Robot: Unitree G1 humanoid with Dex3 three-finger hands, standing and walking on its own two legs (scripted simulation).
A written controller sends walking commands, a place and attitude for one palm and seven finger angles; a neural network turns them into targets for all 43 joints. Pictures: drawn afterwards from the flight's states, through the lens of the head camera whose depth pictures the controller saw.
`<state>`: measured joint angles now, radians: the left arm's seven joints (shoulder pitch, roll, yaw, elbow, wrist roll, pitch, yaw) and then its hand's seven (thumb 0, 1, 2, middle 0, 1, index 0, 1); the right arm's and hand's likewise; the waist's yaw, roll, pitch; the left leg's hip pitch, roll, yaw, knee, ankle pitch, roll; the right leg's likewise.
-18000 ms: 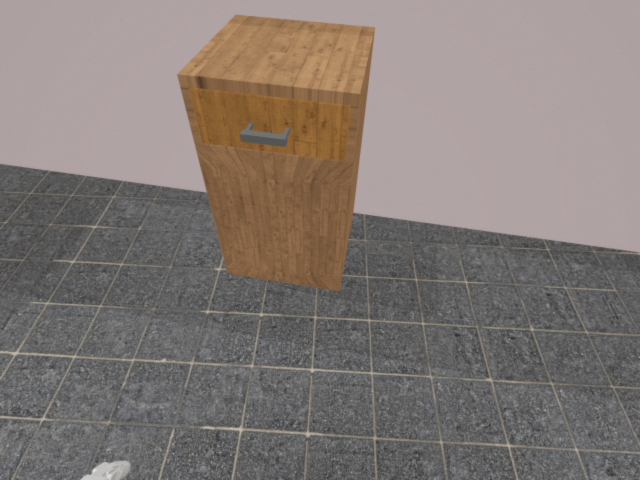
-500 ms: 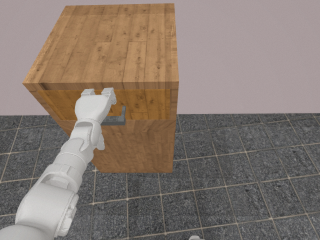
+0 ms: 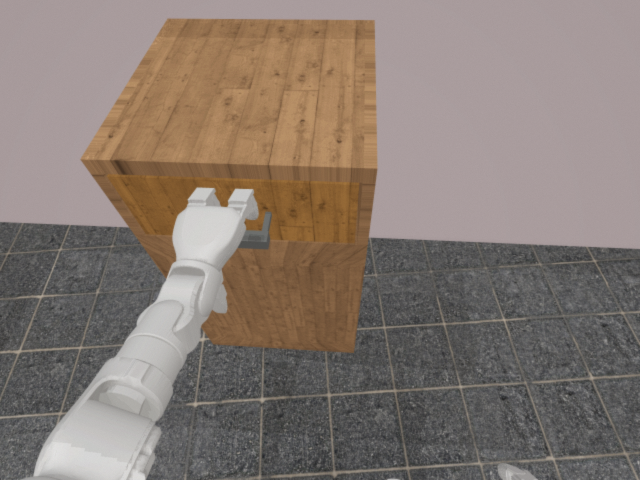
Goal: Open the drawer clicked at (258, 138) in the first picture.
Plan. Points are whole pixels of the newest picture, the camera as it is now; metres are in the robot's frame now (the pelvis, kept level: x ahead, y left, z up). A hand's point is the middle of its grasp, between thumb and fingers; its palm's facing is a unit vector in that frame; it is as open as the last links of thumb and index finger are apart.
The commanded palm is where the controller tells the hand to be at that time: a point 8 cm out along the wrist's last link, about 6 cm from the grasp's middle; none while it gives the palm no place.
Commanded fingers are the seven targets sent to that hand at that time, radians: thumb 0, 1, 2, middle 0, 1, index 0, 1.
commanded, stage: re-aim the fingers above the handle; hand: left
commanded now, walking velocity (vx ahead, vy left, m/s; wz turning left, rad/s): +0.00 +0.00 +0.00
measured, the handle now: (236, 227) +0.51 +0.16 -0.06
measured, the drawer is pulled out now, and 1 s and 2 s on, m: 0.00 0.00 0.00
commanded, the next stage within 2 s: lower the fingers behind the handle in 0.66 s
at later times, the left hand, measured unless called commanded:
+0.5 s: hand (218, 237) +0.44 +0.16 +0.02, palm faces +0.12 -0.02 -0.99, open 13.8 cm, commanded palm +0.40 +0.17 +0.06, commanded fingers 0.00 -0.50 0.30 -0.30 -1.20 -0.30 -1.20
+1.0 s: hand (221, 248) +0.44 +0.16 -0.01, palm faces +0.03 +0.06 -1.00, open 13.8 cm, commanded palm +0.40 +0.15 +0.04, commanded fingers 0.00 -0.50 0.30 -0.30 -1.20 -0.30 -1.20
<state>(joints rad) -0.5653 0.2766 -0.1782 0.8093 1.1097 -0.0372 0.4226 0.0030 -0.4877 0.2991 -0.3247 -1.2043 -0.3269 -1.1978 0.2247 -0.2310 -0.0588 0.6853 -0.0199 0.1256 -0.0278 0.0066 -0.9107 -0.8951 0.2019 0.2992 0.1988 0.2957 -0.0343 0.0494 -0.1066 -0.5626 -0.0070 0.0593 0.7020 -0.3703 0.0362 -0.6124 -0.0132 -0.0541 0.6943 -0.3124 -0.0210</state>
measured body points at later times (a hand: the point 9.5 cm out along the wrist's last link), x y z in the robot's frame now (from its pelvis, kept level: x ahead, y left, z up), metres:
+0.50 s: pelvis +0.00 -0.01 -0.01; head +0.08 -0.03 +0.44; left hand +0.42 +0.16 +0.07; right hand +0.07 -0.27 -0.15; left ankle -0.02 +0.10 -0.72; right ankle +0.01 -0.11 -0.72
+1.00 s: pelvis +0.00 -0.01 -0.01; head +0.08 -0.04 +0.43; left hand +0.43 +0.16 +0.04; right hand +0.08 -0.26 -0.16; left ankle -0.02 +0.10 -0.72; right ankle +0.01 -0.11 -0.72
